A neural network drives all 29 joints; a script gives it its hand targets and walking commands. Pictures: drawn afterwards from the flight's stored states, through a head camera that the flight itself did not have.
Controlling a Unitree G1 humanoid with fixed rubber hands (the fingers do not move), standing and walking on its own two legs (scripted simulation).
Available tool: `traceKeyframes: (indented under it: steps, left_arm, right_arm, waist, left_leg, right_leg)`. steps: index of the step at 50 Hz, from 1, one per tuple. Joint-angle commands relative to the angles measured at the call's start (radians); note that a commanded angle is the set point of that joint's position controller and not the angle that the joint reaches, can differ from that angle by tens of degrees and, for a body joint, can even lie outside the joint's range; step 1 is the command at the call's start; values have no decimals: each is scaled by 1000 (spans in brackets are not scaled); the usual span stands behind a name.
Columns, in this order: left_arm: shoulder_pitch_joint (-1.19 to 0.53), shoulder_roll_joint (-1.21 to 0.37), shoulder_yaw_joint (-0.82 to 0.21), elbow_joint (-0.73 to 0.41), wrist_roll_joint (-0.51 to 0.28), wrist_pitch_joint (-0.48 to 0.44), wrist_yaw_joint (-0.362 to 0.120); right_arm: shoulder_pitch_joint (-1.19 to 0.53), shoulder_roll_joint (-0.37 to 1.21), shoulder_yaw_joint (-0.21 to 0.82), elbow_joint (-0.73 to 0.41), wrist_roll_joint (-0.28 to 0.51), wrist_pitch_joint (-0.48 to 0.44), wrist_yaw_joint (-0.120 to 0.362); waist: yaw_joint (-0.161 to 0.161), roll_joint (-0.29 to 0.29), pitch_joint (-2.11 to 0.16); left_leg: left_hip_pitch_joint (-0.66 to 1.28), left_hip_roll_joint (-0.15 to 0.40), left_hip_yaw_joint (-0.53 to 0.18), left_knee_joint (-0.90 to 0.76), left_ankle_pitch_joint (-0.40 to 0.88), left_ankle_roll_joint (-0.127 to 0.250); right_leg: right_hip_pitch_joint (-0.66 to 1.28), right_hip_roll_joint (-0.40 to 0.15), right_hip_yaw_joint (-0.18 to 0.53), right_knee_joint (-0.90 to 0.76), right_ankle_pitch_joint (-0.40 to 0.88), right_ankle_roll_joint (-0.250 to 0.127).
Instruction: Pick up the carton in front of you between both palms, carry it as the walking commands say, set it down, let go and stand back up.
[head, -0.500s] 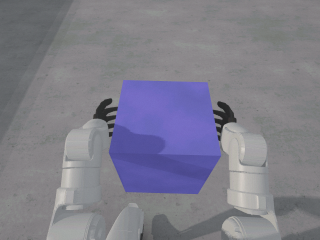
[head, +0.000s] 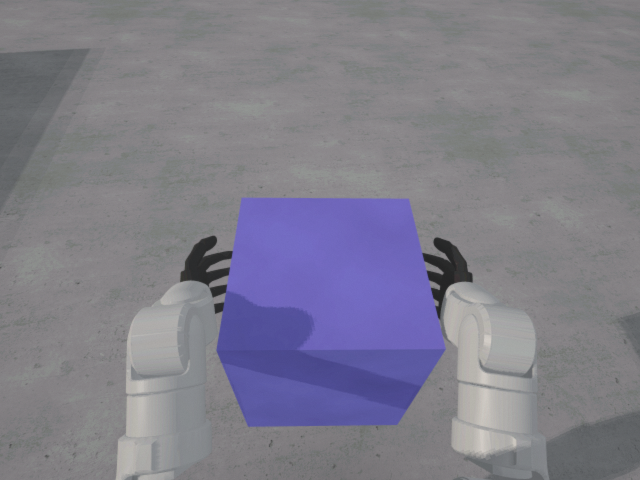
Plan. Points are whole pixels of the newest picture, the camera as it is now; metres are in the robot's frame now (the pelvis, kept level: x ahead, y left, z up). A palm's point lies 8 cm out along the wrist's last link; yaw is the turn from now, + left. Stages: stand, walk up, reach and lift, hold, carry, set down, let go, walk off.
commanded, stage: carry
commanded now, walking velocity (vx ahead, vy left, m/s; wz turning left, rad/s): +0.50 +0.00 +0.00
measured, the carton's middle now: (324, 318) +0.32 +0.00 +0.03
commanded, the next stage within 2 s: none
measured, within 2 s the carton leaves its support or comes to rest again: neither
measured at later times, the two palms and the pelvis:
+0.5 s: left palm (221, 173) +0.55 +0.16 +0.09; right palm (404, 173) +0.56 -0.14 +0.09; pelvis +0.30 -0.01 -0.01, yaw +3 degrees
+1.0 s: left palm (243, 82) +0.87 +0.16 +0.09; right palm (378, 87) +0.88 -0.14 +0.08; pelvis +0.62 +0.00 -0.02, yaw +2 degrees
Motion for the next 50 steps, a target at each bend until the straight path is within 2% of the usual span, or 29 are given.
traceKeyframes:
  steps: [1, 2, 4, 5, 6, 7, 8, 10, 11, 13, 16, 20, 23, 25, 26, 27, 28, 29, 30, 31, 32, 33, 34, 36, 38, 42, 46, 48, 50]
  left_arm:
    - [-476, -977, -767, -67, -361, 12, -248]
    - [-452, -969, -776, -80, -368, 17, -259]
    - [-390, -957, -780, -91, -377, 23, -278]
    - [-339, -945, -774, -83, -371, 26, -285]
    - [-269, -920, -753, -70, -351, 30, -288]
    - [-281, -941, -749, -68, -361, 24, -293]
    - [-285, -955, -756, -96, -377, 22, -299]
    - [-313, -985, -779, -144, -397, 15, -306]
    - [-330, -990, -790, -166, -409, 13, -308]
    - [-317, -981, -804, -190, -422, 9, -312]
    - [-261, -944, -803, -198, -418, 11, -317]
    - [-233, -888, -795, -222, -412, 21, -313]
    - [-211, -849, -781, -220, -397, 39, -303]
    - [-220, -825, -777, -212, -389, 52, -297]
    - [-230, -816, -777, -208, -389, 58, -295]
    - [-235, -808, -778, -205, -387, 64, -292]
    - [-237, -792, -777, -204, -385, 70, -290]
    - [-266, -798, -787, -221, -394, 80, -288]
    - [-290, -814, -792, -215, -397, 84, -291]
    - [-294, -851, -796, -203, -402, 80, -294]
    - [-300, -878, -794, -208, -412, 71, -299]
    - [-307, -911, -797, -209, -418, 61, -302]
    - [-303, -929, -802, -213, -417, 51, -301]
    - [-300, -947, -813, -230, -404, 35, -293]
    - [-274, -952, -812, -241, -391, 27, -283]
    - [-227, -905, -805, -268, -375, 36, -271]
    - [-211, -855, -798, -247, -374, 62, -279]
    - [-216, -841, -788, -228, -376, 71, -286]
    - [-209, -836, -770, -200, -377, 76, -293]
  right_arm:
    - [-448, 950, 754, -73, 373, 30, 283]
    - [-416, 940, 761, -82, 362, 31, 282]
    - [-356, 924, 777, -100, 349, 33, 280]
    - [-340, 911, 783, -106, 346, 35, 280]
    - [-321, 921, 802, -156, 351, 46, 275]
    - [-329, 917, 794, -159, 348, 53, 278]
    - [-342, 930, 809, -174, 360, 47, 280]
    - [-341, 963, 826, -192, 375, 33, 281]
    - [-330, 975, 833, -198, 377, 27, 279]
    - [-295, 979, 840, -207, 374, 20, 273]
    - [-242, 961, 839, -213, 356, 18, 261]
    - [-219, 915, 838, -240, 354, 30, 255]
    - [-217, 873, 831, -247, 360, 51, 256]
    - [-225, 845, 822, -241, 361, 64, 257]
    - [-220, 836, 814, -231, 360, 70, 258]
    - [-208, 825, 802, -216, 356, 75, 258]
    - [-196, 814, 788, -198, 350, 78, 259]
    - [-193, 801, 773, -170, 337, 74, 260]
    - [-195, 828, 771, -151, 346, 69, 260]
    - [-210, 859, 780, -176, 360, 66, 261]
    - [-226, 899, 794, -194, 369, 60, 264]
    - [-254, 933, 805, -217, 378, 51, 268]
    - [-277, 957, 816, -240, 387, 43, 272]
    - [-290, 975, 831, -259, 399, 32, 279]
    - [-270, 956, 833, -273, 407, 31, 283]
    - [-235, 901, 832, -297, 406, 43, 282]
    - [-191, 854, 811, -259, 370, 64, 274]
    - [-191, 843, 803, -239, 356, 72, 271]
    - [-199, 846, 805, -223, 352, 77, 268]
  waist:
    - [-11, 170, -228]
    - [-9, 169, -222]
    - [13, 113, -282]
    - [34, 48, -344]
    - [41, -196, -397]
    - [42, -311, -339]
    - [41, -230, -309]
    - [34, -71, -268]
    - [26, -53, -256]
    - [27, -99, -241]
    - [31, -127, -201]
    - [36, -132, -139]
    - [40, -148, -97]
    - [38, -155, -83]
    - [28, -142, -101]
    - [14, -100, -151]
    - [-5, -37, -223]
    - [-15, 225, -304]
    - [-14, 342, -304]
    - [-11, 253, -292]
    - [-10, 155, -300]
    - [-3, 65, -281]
    - [4, 47, -267]
    - [7, 96, -257]
    - [6, 128, -236]
    - [-1, 129, -179]
    - [-6, 150, -122]
    - [-2, 151, -112]
    - [19, 88, -170]
  left_leg:
    - [254, 190, -64, 48, 630, 59]
    - [241, 185, -47, 86, 646, 49]
    - [70, 151, 22, 284, 623, 6]
    - [-105, 131, 37, 451, 411, -31]
    - [-406, 40, 46, 729, 106, -70]
    - [-625, -34, -10, 875, -248, -66]
    - [-667, 29, -81, 964, -264, -45]
    - [-620, 104, -102, 916, -164, -35]
    - [-572, 124, -102, 840, -117, -40]
    - [-513, 112, -53, 720, -48, -60]
    - [-497, 107, -8, 527, 35, -83]
    - [-478, 79, 53, 353, 149, -71]
    - [-455, 65, 77, 288, 178, -57]
    - [-397, 54, 103, 242, 164, -44]
    - [-302, 28, 140, 204, 150, -36]
    - [-134, -6, 178, 188, 100, -28]
    - [89, 64, 83, 194, 62, -16]
    - [286, 324, -379, 79, -76, 108]
    - [372, 420, -604, -19, 35, 183]
    - [338, 421, -531, 11, 130, 186]
    - [286, 395, -448, 27, 188, 167]
    - [205, 375, -368, 12, 171, 129]
    - [128, 353, -291, -20, 124, 95]
    - [62, 314, -183, -66, 54, 73]
    - [58, 294, -123, -101, 26, 81]
    - [88, 260, -32, -88, 160, 79]
    - [119, 244, 19, -49, 262, 51]
    - [125, 240, 40, 14, 285, 30]
    - [16, 183, 124, 262, 378, -11]
  right_leg:
    - [24, 39, -62, -121, 81, -6]
    - [81, 47, -78, -167, 98, -13]
    - [415, 56, -108, -211, 104, -41]
    - [632, -60, 37, -190, 27, -77]
    - [849, -310, 434, -227, -23, -207]
    - [883, -377, 621, -320, 4, -286]
    - [820, -375, 568, -320, 19, -286]
    - [656, -328, 411, -347, 4, -218]
    - [585, -304, 339, -382, -54, -185]
    - [519, -262, 223, -430, -101, -170]
    - [509, -232, 130, -458, -85, -169]
    - [537, -205, 55, -436, 56, -150]
    - [567, -201, 31, -403, 124, -136]
    - [580, -198, 13, -342, 176, -118]
    - [559, -181, -20, -254, 239, -101]
    - [499, -142, -76, -100, 310, -77]
    - [357, -115, -103, 90, 237, -42]
    - [87, -12, -88, 406, 7, 14]
    - [-129, 64, -11, 583, -351, 10]
    - [-170, -4, 76, 691, -358, -19]
    - [-170, -41, 98, 707, -322, -35]
    - [-145, -80, 113, 651, -262, -43]
    - [-101, -100, 115, 572, -209, -41]
    - [-43, -89, 72, 453, -145, -31]
    - [-41, -85, 41, 331, -92, -17]
    - [-20, -61, -24, 76, 5, -7]
    - [32, -28, -78, -59, 70, -21]
    - [103, -20, -104, -110, 57, -33]
    - [386, 34, -163, -145, -11, -45]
